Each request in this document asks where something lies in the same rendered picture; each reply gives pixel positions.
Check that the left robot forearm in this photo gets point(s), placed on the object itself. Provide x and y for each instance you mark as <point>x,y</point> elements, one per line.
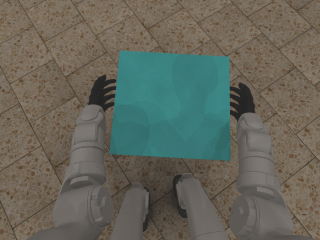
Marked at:
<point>86,165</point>

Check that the robot left hand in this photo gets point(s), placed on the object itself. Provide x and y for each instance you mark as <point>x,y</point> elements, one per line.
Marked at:
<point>98,91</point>

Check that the carton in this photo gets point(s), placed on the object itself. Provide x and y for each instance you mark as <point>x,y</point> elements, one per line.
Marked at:
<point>172,105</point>

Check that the left robot upper arm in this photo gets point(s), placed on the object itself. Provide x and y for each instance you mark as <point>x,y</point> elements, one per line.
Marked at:
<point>79,214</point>

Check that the robot right hand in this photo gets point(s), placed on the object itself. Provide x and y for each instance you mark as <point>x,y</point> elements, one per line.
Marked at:
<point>245,101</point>

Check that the robot left thigh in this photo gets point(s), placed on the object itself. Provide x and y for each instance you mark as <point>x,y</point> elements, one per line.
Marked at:
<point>129,222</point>

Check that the right robot shin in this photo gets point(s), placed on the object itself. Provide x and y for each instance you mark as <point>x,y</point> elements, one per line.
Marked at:
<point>186,176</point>

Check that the right robot upper arm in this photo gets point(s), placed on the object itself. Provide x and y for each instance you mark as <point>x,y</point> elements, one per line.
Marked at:
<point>255,218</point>

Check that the right robot forearm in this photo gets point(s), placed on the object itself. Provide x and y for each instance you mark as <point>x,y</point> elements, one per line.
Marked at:
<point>256,161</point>

